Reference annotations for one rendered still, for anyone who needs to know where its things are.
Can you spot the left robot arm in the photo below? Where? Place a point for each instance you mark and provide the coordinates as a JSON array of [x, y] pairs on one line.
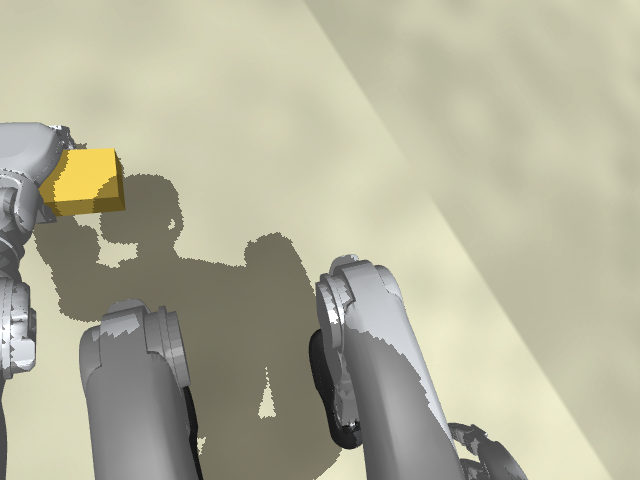
[[19, 201]]

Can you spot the left robot hand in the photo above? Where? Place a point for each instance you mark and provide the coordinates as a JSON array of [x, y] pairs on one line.
[[33, 150]]

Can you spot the carton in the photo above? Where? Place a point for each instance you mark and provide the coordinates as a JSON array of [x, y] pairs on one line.
[[85, 181]]

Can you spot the left robot foot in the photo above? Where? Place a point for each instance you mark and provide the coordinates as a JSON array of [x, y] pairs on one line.
[[193, 429]]

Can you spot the right robot foot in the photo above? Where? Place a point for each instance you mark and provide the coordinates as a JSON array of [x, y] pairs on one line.
[[344, 436]]

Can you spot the right robot hand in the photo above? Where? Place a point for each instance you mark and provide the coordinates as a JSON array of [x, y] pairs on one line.
[[496, 463]]

